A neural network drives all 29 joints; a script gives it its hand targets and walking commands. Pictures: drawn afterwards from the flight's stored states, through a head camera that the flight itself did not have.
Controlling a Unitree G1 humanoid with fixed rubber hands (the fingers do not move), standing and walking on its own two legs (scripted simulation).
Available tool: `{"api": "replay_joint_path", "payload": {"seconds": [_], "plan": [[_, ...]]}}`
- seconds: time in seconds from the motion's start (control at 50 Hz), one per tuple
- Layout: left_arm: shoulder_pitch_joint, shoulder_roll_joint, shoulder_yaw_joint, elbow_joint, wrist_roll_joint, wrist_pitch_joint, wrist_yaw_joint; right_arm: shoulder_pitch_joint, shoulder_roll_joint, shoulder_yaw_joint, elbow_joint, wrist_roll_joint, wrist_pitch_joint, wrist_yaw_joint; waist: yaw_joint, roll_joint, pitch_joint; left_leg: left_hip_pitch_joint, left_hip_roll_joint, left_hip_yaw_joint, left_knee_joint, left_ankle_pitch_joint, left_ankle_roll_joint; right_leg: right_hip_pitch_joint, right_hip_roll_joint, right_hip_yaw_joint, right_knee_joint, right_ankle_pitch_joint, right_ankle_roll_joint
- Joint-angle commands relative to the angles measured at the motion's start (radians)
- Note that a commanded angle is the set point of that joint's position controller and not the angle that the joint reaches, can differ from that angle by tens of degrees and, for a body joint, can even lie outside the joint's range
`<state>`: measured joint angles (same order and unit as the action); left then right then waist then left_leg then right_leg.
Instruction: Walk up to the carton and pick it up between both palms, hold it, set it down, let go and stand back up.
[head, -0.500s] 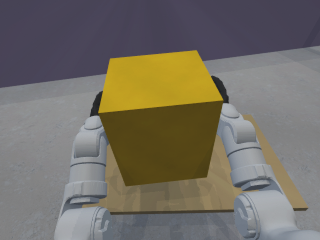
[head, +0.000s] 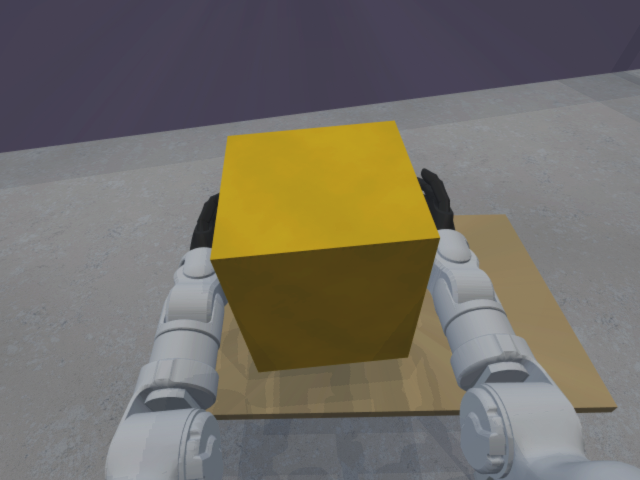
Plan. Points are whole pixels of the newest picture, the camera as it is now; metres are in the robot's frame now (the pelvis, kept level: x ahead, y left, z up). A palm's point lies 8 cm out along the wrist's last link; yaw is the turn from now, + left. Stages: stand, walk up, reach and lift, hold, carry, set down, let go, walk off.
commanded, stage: set down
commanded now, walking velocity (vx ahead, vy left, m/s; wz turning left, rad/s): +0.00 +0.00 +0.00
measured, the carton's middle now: (322, 253) +0.38 +0.01 +0.12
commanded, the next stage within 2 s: none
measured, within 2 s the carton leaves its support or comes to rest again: neither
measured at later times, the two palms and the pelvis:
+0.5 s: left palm (220, 259) +0.40 +0.15 +0.09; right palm (435, 243) +0.40 -0.15 +0.11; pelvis +0.01 +0.00 +0.00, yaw +0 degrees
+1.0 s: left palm (226, 277) +0.40 +0.15 +0.05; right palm (431, 259) +0.40 -0.15 +0.08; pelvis +0.03 +0.00 +0.00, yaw +0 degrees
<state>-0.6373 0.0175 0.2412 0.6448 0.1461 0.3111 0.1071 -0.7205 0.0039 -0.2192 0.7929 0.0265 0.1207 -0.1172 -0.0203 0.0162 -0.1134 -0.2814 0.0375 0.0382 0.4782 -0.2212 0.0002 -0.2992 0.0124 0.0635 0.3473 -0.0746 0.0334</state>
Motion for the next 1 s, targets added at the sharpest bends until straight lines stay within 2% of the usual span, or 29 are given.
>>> {"api": "replay_joint_path", "payload": {"seconds": [0.0,0.04,0.06,0.08,0.12,0.14,0.2,0.24,0.26,0.28,0.32,0.36,0.38,0.4,0.44,0.46,0.5,0.56,0.7,0.74,0.76,0.8,0.82,0.84,0.86,0.9,0.92,0.96,0.98], "plan": [[-0.873,-0.646,-0.337,-0.148,-0.068,-0.128,-0.149,-0.792,0.614,0.357,-0.194,-0.014,-0.106,0.152,0.013,-0.046,-0.409,0.152,-0.087,-0.019,-0.189,0.107,-0.017,0.446,0.039,-0.127,-0.043,0.014,-0.019],[-0.901,-0.638,-0.319,-0.163,-0.059,-0.154,-0.147,-0.785,0.623,0.344,-0.179,-0.040,-0.112,0.159,0.015,-0.049,-0.415,0.130,-0.085,-0.018,-0.209,0.076,-0.010,0.437,0.035,-0.133,-0.029,0.005,-0.013],[-0.946,-0.653,-0.370,-0.194,-0.079,-0.170,-0.145,-0.783,0.624,0.341,-0.194,-0.032,-0.121,0.158,-0.007,-0.012,-0.486,0.166,-0.076,-0.030,-0.190,0.112,-0.025,0.432,0.039,-0.136,-0.016,0.034,-0.018],[-0.914,-0.687,-0.405,-0.211,-0.102,-0.184,-0.133,-0.783,0.622,0.375,-0.219,-0.021,-0.135,0.158,0.002,0.002,-0.516,0.186,-0.071,-0.040,-0.174,0.183,-0.038,0.428,0.046,-0.138,-0.011,0.075,-0.025],[-0.878,-0.695,-0.402,-0.160,-0.072,-0.196,-0.125,-0.776,0.627,0.371,-0.220,-0.024,-0.144,0.153,-0.004,0.013,-0.492,0.177,-0.087,-0.029,-0.162,0.198,-0.046,0.431,0.041,-0.134,-0.025,0.090,-0.019],[-0.831,-0.706,-0.405,-0.168,-0.075,-0.202,-0.125,-0.740,0.639,0.391,-0.221,-0.012,-0.141,0.150,0.006,0.001,-0.502,0.192,-0.081,-0.032,-0.155,0.227,-0.045,0.447,0.042,-0.128,-0.020,0.138,-0.020],[-0.844,-0.691,-0.378,-0.154,-0.072,-0.220,-0.130,-0.719,0.638,0.385,-0.215,-0.024,-0.138,0.152,-0.003,-0.017,-0.485,0.177,-0.075,-0.034,-0.164,0.217,-0.039,0.443,0.040,-0.129,-0.027,0.126,-0.014],[-0.833,-0.688,-0.388,-0.195,-0.062,-0.236,-0.122,-0.654,0.656,0.412,-0.172,-0.009,-0.137,0.153,0.004,0.000,-0.488,0.202,-0.073,-0.040,-0.140,0.327,-0.056,0.446,0.048,-0.127,-0.015,0.195,-0.016],[-0.812,-0.715,-0.407,-0.185,-0.062,-0.235,-0.121,-0.643,0.631,0.390,-0.161,-0.014,-0.144,0.154,-0.007,0.035,-0.483,0.205,-0.068,-0.046,-0.145,0.325,-0.066,0.431,0.046,-0.128,-0.020,0.169,-0.024],[-0.803,-0.703,-0.402,-0.157,-0.064,-0.240,-0.127,-0.642,0.617,0.371,-0.150,-0.037,-0.142,0.149,-0.023,0.015,-0.473,0.211,-0.072,-0.040,-0.146,0.299,-0.061,0.417,0.044,-0.129,-0.035,0.155,-0.022],[-0.786,-0.688,-0.372,-0.148,-0.036,-0.247,-0.127,-0.636,0.626,0.373,-0.149,-0.043,-0.149,0.154,-0.003,-0.007,-0.470,0.209,-0.068,-0.036,-0.154,0.266,-0.051,0.418,0.039,-0.127,-0.031,0.146,-0.018],[-0.767,-0.722,-0.390,-0.165,-0.036,-0.269,-0.119,-0.622,0.627,0.393,-0.158,-0.037,-0.165,0.162,0.009,0.026,-0.489,0.222,-0.067,-0.037,-0.144,0.328,-0.065,0.401,0.046,-0.131,-0.027,0.163,-0.021],[-0.762,-0.717,-0.400,-0.132,-0.041,-0.271,-0.125,-0.631,0.633,0.397,-0.190,-0.051,-0.167,0.159,-0.006,-0.003,-0.482,0.208,-0.070,-0.040,-0.138,0.310,-0.057,0.406,0.046,-0.125,-0.027,0.193,-0.018],[-0.744,-0.710,-0.382,-0.113,-0.033,-0.274,-0.126,-0.647,0.632,0.387,-0.178,-0.039,-0.169,0.158,-0.002,-0.017,-0.455,0.199,-0.074,-0.037,-0.142,0.302,-0.054,0.413,0.045,-0.124,-0.030,0.182,-0.017],[-0.725,-0.739,-0.375,-0.061,-0.026,-0.278,-0.129,-0.656,0.610,0.376,-0.189,-0.056,-0.183,0.164,0.002,0.009,-0.454,0.165,-0.071,-0.040,-0.162,0.248,-0.054,0.390,0.043,-0.127,-0.038,0.121,-0.030],[-0.737,-0.718,-0.355,-0.074,-0.029,-0.295,-0.128,-0.629,0.631,0.374,-0.159,-0.070,-0.181,0.166,0.006,-0.026,-0.446,0.145,-0.071,-0.035,-0.164,0.247,-0.049,0.420,0.045,-0.125,-0.035,0.132,-0.026],[-0.794,-0.735,-0.381,-0.103,-0.025,-0.322,-0.118,-0.643,0.635,0.371,-0.157,-0.067,-0.194,0.176,0.008,0.016,-0.490,0.149,-0.070,-0.036,-0.156,0.237,-0.061,0.376,0.043,-0.123,-0.023,0.116,-0.025],[-0.794,-0.743,-0.366,-0.066,-0.026,-0.352,-0.104,-0.620,0.642,0.353,-0.126,-0.087,-0.212,0.190,0.009,0.022,-0.483,0.166,-0.061,-0.033,-0.155,0.228,-0.066,0.325,0.045,-0.128,-0.032,0.079,-0.040],[-0.774,-0.708,-0.299,0.067,0.002,-0.394,-0.112,-0.621,0.627,0.286,-0.081,-0.153,-0.235,0.207,0.014,-0.008,-0.407,0.074,-0.059,-0.017,-0.183,0.096,-0.046,0.313,0.031,-0.122,-0.033,0.016,-0.031],[-0.825,-0.727,-0.304,0.056,-0.008,-0.420,-0.105,-0.623,0.621,0.249,-0.039,-0.170,-0.248,0.209,-0.002,0.014,-0.426,0.075,-0.054,-0.018,-0.183,0.088,-0.057,0.292,0.036,-0.131,-0.024,0.004,-0.042],[-0.842,-0.729,-0.315,0.038,-0.005,-0.435,-0.098,-0.602,0.658,0.280,-0.013,-0.170,-0.253,0.212,0.015,0.030,-0.463,0.063,-0.057,-0.012,-0.170,0.111,-0.056,0.289,0.034,-0.121,-0.020,0.024,-0.043],[-0.876,-0.740,-0.331,0.037,-0.022,-0.457,-0.096,-0.631,0.650,0.258,-0.050,-0.190,-0.275,0.216,0.001,0.016,-0.497,0.059,-0.048,-0.020,-0.163,0.101,-0.058,0.274,0.040,-0.135,-0.010,0.028,-0.040],[-0.859,-0.731,-0.309,0.087,-0.006,-0.459,-0.094,-0.616,0.642,0.236,0.001,-0.195,-0.274,0.217,-0.003,0.022,-0.437,0.043,-0.050,-0.019,-0.169,0.076,-0.057,0.270,0.032,-0.124,-0.013,0.010,-0.041],[-0.856,-0.716,-0.291,0.090,0.003,-0.467,-0.093,-0.625,0.642,0.233,-0.018,-0.213,-0.280,0.222,0.009,-0.006,-0.454,0.038,-0.048,-0.012,-0.173,0.069,-0.052,0.276,0.033,-0.128,-0.013,0.008,-0.037],[-0.814,-0.738,-0.292,0.115,0.016,-0.465,-0.093,-0.603,0.638,0.222,0.014,-0.216,-0.284,0.221,-0.007,0.016,-0.409,0.038,-0.049,-0.012,-0.171,0.089,-0.063,0.262,0.036,-0.134,-0.011,0.021,-0.043],[-0.787,-0.715,-0.284,0.139,0.025,-0.477,-0.098,-0.577,0.643,0.242,0.014,-0.219,-0.292,0.216,0.008,0.004,-0.420,0.036,-0.049,-0.014,-0.164,0.126,-0.054,0.283,0.035,-0.122,-0.012,0.064,-0.036],[-0.828,-0.733,-0.308,0.098,0.006,-0.491,-0.093,-0.568,0.655,0.242,0.018,-0.221,-0.296,0.217,-0.008,0.012,-0.454,0.053,-0.040,-0.015,-0.149,0.150,-0.065,0.273,0.037,-0.129,0.001,0.073,-0.042],[-0.821,-0.723,-0.294,0.133,0.021,-0.505,-0.096,-0.553,0.630,0.204,0.047,-0.229,-0.300,0.212,-0.022,0.022,-0.459,0.061,-0.042,-0.019,-0.137,0.168,-0.067,0.268,0.035,-0.124,-0.004,0.091,-0.045],[-0.785,-0.707,-0.276,0.157,0.034,-0.500,-0.096,-0.552,0.627,0.212,0.052,-0.233,-0.301,0.215,-0.011,0.033,-0.407,0.049,-0.040,-0.015,-0.148,0.160,-0.068,0.260,0.034,-0.127,-0.006,0.077,-0.043]]}}
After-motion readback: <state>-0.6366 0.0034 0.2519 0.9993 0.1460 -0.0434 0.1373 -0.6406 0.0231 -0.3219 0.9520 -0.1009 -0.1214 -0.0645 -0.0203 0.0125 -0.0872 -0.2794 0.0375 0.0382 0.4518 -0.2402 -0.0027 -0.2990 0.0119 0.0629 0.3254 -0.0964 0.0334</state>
